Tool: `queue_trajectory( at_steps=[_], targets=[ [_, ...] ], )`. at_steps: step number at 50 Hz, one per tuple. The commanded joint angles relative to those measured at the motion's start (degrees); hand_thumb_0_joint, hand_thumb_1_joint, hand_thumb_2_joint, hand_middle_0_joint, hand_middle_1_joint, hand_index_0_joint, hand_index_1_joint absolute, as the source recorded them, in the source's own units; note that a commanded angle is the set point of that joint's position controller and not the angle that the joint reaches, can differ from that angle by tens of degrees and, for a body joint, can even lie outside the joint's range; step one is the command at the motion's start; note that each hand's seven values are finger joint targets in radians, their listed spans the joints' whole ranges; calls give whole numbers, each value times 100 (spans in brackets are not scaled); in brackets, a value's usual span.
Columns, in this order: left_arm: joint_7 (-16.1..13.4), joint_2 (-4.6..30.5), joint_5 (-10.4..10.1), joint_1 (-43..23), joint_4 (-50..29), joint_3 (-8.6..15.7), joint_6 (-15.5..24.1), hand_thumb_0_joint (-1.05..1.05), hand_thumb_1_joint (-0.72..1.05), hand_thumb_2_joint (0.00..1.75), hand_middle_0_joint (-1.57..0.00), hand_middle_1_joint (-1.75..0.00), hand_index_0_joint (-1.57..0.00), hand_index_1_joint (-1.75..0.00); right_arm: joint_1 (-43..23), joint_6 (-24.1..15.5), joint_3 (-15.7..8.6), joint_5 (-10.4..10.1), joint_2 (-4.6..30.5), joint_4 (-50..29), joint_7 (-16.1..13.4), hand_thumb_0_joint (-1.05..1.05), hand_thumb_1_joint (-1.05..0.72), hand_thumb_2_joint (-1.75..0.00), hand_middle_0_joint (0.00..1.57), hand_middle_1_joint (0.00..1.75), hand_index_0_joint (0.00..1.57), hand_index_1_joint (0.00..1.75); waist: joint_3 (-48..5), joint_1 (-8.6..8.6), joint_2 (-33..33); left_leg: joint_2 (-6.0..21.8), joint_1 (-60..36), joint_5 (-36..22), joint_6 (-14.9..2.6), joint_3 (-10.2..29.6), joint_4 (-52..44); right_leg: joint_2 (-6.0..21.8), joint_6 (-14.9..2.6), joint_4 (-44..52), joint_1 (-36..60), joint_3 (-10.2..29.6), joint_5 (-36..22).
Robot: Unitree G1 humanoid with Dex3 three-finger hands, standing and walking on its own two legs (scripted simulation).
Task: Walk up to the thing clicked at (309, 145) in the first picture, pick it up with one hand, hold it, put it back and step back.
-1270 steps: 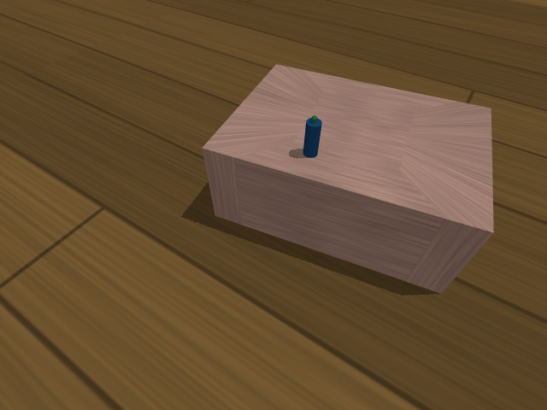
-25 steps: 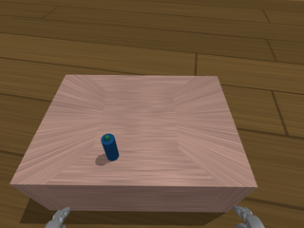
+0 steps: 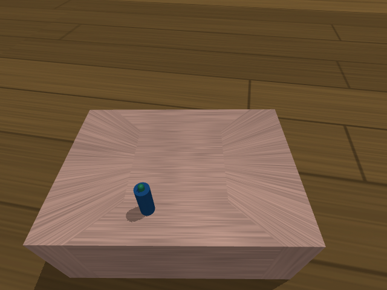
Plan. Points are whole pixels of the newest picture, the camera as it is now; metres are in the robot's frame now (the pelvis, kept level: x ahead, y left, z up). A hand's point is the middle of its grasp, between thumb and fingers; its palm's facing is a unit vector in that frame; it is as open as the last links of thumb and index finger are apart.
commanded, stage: stand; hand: left
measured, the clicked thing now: (144, 197) +0.50 +0.18 -0.27
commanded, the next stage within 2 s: step back in 1.76 s
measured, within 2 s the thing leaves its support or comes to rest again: neither
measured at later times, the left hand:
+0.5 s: hand out of the picture +0.06 +0.24 -0.15, palm faces -0.02 -0.94 -0.35, open 7.4 cm
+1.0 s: hand out of the picture +0.07 +0.23 -0.15, palm faces -0.04 -0.94 -0.35, open 7.4 cm
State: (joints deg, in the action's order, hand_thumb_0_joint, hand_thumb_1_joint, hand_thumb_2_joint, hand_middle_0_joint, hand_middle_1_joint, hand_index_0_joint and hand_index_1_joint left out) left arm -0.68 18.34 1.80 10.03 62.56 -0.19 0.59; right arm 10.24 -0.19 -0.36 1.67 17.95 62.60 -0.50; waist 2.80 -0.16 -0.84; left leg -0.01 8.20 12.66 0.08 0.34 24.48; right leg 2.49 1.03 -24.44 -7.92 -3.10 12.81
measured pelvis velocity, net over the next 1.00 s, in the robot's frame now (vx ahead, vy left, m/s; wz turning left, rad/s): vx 0.01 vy -0.01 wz -0.01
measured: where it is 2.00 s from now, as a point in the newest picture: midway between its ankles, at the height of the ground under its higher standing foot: outside the picture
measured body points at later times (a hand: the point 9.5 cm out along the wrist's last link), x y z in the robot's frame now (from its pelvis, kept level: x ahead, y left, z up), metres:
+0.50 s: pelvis +0.00 -0.01 +0.01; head -0.01 -0.02 +0.46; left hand +0.06 +0.29 -0.13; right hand +0.06 -0.30 -0.14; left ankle +0.01 +0.12 -0.74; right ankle +0.01 -0.13 -0.74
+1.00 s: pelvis +0.01 -0.01 +0.01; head +0.01 -0.02 +0.46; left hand +0.08 +0.28 -0.12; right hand +0.06 -0.31 -0.14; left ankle +0.01 +0.12 -0.74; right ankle +0.01 -0.13 -0.74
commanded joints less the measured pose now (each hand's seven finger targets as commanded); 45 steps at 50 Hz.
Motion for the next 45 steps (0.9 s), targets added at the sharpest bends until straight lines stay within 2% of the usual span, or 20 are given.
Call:
queue_trajectory(
  at_steps=[1, 4, 5, 6, 8, 12, 14, 16, 17, 21, 23, 28, 33, 39, 43, 45],
  targets=[
    [-85, 1181, -44, -327, -122, 227, 115, 0, 90, 90, -20, -30, -20, -30, -241, -133, -241, -23, 1110, -175, -74, 0, -90, -90, 20, 30, 20, 30, -38, -9, -11, 563, 218, -247, -124, 616, -811, 456, -200, 659, 72, 570, -41],
    [-83, 1189, -37, -382, -40, 227, 119, 0, 90, 90, -20, -30, -20, -30, -334, -144, -241, -27, 1134, -127, -77, 0, -90, -90, 20, 30, 20, 30, -91, -31, 43, 582, 58, -503, -115, 599, -838, 485, -200, 709, 98, 568, -246],
    [-85, 1174, -38, -388, 5, 222, 117, 0, 90, 90, -20, -30, -20, -30, -367, -137, -238, -39, 1129, -94, -73, 0, -90, -90, 20, 30, 20, 30, -8, -34, 77, 594, 31, -464, -102, 609, -846, 464, -182, 761, 6, 559, -129],
    [-88, 1162, -37, -403, 21, 219, 122, 0, 90, 90, -20, -30, -20, -30, -361, -141, -250, -31, 1155, -86, -79, 0, -90, -90, 20, 30, 20, 30, -152, -22, 36, 616, -55, -602, -113, 583, -818, 495, -189, 762, 93, 575, -289],
    [-87, 1173, -46, -463, 67, 217, 112, 0, 90, 90, -20, -30, -20, -30, -347, -127, -235, -37, 1141, -20, -81, 0, -90, -90, 20, 30, 20, 30, -46, -25, 50, 602, 81, -483, -80, 568, -910, 479, -177, 794, 140, 563, -221],
    [-93, 1186, -52, -476, 152, 216, 129, 0, 90, 90, -20, -30, -20, -30, -436, -126, -224, -45, 1127, -4, -73, 0, -90, -90, 20, 30, 20, 30, -218, -35, 107, 625, -90, -757, -102, 528, -878, 517, -162, 851, 263, 581, -522],
    [-81, 1188, -60, -510, 175, 213, 128, 0, 90, 90, -20, -30, -20, -30, -432, -118, -218, -48, 1184, 30, -70, 0, -90, -90, 20, 30, 20, 30, -127, -21, 71, 621, -72, -603, -98, 526, -920, 511, -161, 918, 203, 603, -399],
    [-86, 1214, -59, -542, 172, 224, 136, 0, 90, 90, -20, -30, -20, -30, -458, -116, -217, -52, 1181, 29, -71, 0, -90, -90, 20, 30, 20, 30, -240, -11, 33, 646, -164, -793, -95, 489, -890, 540, -159, 891, 252, 608, -627],
    [-83, 1232, -55, -552, 195, 226, 127, 0, 90, 90, -20, -30, -20, -30, -463, -112, -198, -41, 1149, 50, -70, 0, -90, -90, 20, 30, 20, 30, -158, -23, 74, 632, -102, -646, -78, 500, -948, 500, -155, 913, 181, 566, -447],
    [-75, 1223, -61, -549, 217, 218, 130, 0, 90, 90, -20, -30, -20, -30, -525, -106, -199, -54, 1180, 55, -61, 0, -90, -90, 20, 30, 20, 30, -148, -29, 99, 660, -147, -706, -86, 481, -951, 514, -162, 971, 188, 604, -440],
    [-73, 1227, -51, -549, 229, 216, 127, 0, 90, 90, -20, -30, -20, -30, -509, -90, -199, -56, 1195, 70, -50, 0, -90, -90, 20, 30, 20, 30, -23, -23, 89, 635, -12, -461, -78, 473, -990, 484, -143, 1038, 126, 606, -129],
    [-65, 1271, -70, -592, 188, 242, 127, 0, 90, 90, -20, -30, -20, -30, -511, -112, -193, -48, 1222, 60, -61, 0, -90, -90, 20, 30, 20, 30, -262, -16, -26, 682, -119, -664, -88, 449, -969, 546, -185, 943, 296, 653, -623],
    [-48, 1258, -78, -575, 206, 231, 114, 0, 90, 90, -20, -30, -20, -30, -509, -111, -183, -62, 1240, 59, -52, 0, -90, -90, 20, 30, 20, 30, -103, 0, 95, 687, -105, -586, -71, 454, -1024, 498, -167, 993, 127, 619, -315],
    [-39, 1254, -90, -599, 162, 234, 113, 0, 90, 90, -20, -30, -20, -30, -527, -121, -184, -59, 1280, 64, -51, 0, -90, -90, 20, 30, 20, 30, -210, -6, -1, 704, -110, -640, -66, 438, -996, 522, -191, 966, 248, 659, -534],
    [-36, 1280, -93, -577, 148, 237, 130, 0, 90, 90, -20, -30, -20, -30, -539, -137, -177, -65, 1287, 50, -49, 0, -90, -90, 20, 30, 20, 30, -374, -7, 64, 732, -260, -956, -68, 438, -976, 543, -187, 902, 322, 633, -898],
    [-38, 1281, -101, -629, 136, 245, 119, 0, 90, 90, -20, -30, -20, -30, -506, -131, -165, -59, 1283, 71, -54, 0, -90, -90, 20, 30, 20, 30, -308, 13, 83, 738, -218, -813, -68, 416, -970, 537, -187, 932, 304, 653, -809]
  ],
)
